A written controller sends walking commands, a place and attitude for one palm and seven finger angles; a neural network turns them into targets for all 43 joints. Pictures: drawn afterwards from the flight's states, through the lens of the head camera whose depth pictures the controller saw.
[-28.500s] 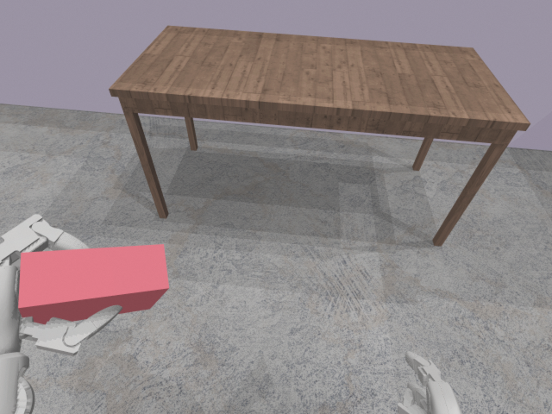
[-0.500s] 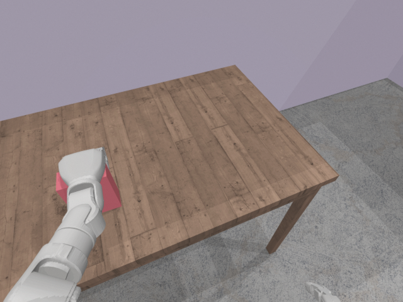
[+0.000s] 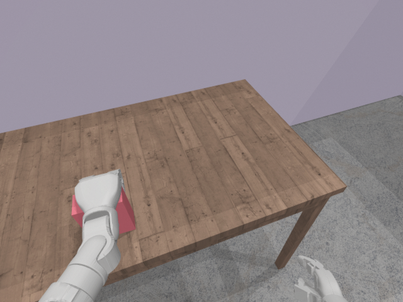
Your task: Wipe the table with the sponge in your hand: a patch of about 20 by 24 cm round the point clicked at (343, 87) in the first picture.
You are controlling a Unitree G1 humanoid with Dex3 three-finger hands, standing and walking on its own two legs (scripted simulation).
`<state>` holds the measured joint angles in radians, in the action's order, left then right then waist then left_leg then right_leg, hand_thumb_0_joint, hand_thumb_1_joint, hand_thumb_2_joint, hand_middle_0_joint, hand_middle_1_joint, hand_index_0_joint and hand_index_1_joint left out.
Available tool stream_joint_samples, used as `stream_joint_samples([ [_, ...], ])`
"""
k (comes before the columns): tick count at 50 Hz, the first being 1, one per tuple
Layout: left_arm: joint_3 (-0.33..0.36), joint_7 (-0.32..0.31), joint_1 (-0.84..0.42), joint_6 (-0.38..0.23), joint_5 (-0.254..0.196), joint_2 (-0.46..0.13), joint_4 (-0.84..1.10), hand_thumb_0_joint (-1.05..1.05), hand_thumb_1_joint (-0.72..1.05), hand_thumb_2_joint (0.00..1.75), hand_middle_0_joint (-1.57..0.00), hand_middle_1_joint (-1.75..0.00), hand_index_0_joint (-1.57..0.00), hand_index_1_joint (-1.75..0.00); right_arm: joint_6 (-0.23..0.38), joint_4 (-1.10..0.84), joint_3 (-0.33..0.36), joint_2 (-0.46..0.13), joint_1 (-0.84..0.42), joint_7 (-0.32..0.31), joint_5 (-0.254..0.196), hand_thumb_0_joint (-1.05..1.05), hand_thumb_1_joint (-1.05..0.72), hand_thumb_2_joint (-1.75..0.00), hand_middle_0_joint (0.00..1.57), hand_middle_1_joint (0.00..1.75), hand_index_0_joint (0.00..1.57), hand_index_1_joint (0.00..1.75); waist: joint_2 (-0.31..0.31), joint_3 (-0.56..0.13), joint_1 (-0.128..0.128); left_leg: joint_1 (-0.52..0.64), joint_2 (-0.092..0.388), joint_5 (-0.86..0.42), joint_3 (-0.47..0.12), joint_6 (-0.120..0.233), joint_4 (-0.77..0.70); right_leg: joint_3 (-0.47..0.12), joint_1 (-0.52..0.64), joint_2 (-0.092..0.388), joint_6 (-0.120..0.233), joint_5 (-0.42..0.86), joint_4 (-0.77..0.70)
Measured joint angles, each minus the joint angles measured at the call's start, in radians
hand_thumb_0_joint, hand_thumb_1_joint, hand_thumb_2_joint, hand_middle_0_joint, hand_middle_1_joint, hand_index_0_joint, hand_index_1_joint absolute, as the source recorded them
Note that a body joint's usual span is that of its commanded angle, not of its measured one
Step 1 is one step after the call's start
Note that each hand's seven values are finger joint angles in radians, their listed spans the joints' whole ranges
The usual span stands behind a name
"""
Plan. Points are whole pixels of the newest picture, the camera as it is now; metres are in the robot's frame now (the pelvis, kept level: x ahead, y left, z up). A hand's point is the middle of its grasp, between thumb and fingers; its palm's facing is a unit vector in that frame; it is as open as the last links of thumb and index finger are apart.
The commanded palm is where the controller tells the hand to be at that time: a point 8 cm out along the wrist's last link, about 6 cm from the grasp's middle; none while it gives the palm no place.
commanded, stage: wipe back along the middle lane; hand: left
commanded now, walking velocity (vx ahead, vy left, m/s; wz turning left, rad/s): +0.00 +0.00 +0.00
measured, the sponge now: (109, 217) +0.30 +0.26 -0.04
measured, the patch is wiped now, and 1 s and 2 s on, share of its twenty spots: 0.55 0.65 0.70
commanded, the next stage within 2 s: slide across to the third lane in 0.40 s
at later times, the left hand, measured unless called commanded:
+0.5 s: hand (113, 222) +0.27 +0.22 +0.01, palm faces -0.04 -0.05 -1.00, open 9.4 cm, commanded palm +0.23 +0.20 +0.05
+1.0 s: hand (122, 219) +0.27 +0.21 +0.01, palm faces -0.08 -0.04 -1.00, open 9.4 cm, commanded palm +0.25 +0.16 +0.06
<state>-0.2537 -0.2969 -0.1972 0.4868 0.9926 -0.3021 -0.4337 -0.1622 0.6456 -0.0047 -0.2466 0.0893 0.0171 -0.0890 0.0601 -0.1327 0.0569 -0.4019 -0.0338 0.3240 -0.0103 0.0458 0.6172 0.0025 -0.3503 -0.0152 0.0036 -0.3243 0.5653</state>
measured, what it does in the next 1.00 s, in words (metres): stands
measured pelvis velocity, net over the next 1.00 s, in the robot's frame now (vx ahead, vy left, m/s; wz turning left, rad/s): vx -0.01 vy -0.02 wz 0.02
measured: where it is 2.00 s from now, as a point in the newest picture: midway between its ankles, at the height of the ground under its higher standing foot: outside the picture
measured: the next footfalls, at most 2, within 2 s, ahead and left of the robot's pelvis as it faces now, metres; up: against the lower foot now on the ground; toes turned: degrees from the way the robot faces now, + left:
none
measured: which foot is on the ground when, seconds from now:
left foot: down 0.00-1.00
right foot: down 0.00-1.00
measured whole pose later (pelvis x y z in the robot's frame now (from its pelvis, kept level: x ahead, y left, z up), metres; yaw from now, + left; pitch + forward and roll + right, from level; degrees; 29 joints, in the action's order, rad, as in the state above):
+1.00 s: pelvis -0.01 -0.02 +0.00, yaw +1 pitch +4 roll +0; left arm -0.34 -0.25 -0.17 0.48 0.99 -0.27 -0.38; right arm -0.12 0.68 0.01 -0.25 0.07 -0.01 -0.09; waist 0.08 -0.10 0.09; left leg -0.36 -0.03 0.29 -0.03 0.02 0.59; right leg 0.02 -0.32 -0.02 0.03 -0.32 0.58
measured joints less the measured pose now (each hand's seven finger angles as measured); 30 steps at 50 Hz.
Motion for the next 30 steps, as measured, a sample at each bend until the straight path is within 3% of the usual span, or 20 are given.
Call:
stream_joint_samples([
  [11, -0.008, 0.010, 0.070, 0.009, 0.004, 0.010, 0.070, 0.03, -0.43, 1.09, -0.70, -1.50, -0.74, -1.48, -0.004, -0.008, -0.007, -0.002, -0.010, -0.004, 0.000, 0.01, -0.91, -0.90, 0.20, 0.29, 0.20, 0.30, 0.007, 0.007, 0.014, 0.018, 0.007, -0.003, -0.004, -0.014, -0.003, 0.004, 0.009, -0.007, 0.014, -0.008, 0.017],
  [24, 0.010, 0.020, 0.165, 0.002, -0.005, -0.003, 0.157, 0.03, -0.43, 1.09, -0.71, -1.50, -0.74, -1.48, 0.002, -0.007, -0.003, -0.016, 0.000, -0.014, 0.000, 0.01, -0.91, -0.90, 0.20, 0.29, 0.20, 0.30, 0.011, 0.015, 0.010, 0.042, 0.020, -0.010, 0.002, -0.030, -0.019, -0.004, 0.019, -0.020, 0.029, -0.006, 0.021],
  [30, 0.006, 0.035, 0.141, 0.015, -0.011, -0.001, 0.138, 0.03, -0.43, 1.09, -0.71, -1.50, -0.74, -1.47, 0.008, -0.002, 0.001, -0.024, -0.004, -0.030, -0.001, 0.01, -0.91, -0.90, 0.20, 0.29, 0.20, 0.30, 0.009, 0.028, 0.010, 0.048, 0.021, -0.016, -0.001, -0.033, -0.025, -0.001, 0.024, -0.021, 0.033, -0.003, 0.019],
])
